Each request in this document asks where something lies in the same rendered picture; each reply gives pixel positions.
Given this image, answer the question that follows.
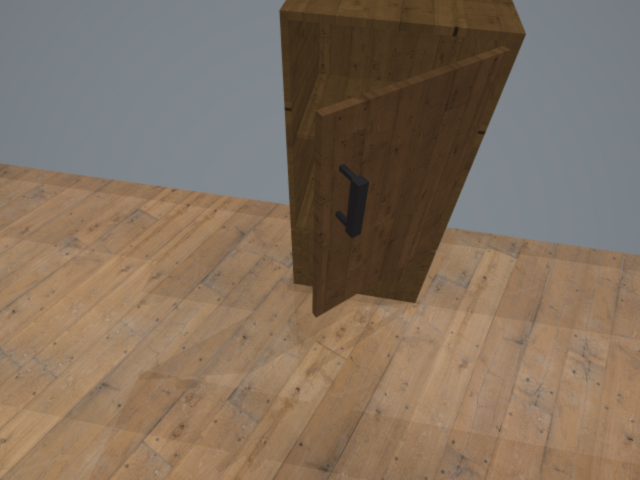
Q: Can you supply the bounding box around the handle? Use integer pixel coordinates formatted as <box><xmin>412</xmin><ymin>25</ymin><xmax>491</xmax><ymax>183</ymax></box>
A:
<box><xmin>335</xmin><ymin>164</ymin><xmax>369</xmax><ymax>238</ymax></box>

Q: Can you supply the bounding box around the cupboard door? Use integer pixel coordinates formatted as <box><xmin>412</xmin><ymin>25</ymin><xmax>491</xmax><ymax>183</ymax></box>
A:
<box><xmin>312</xmin><ymin>46</ymin><xmax>510</xmax><ymax>318</ymax></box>

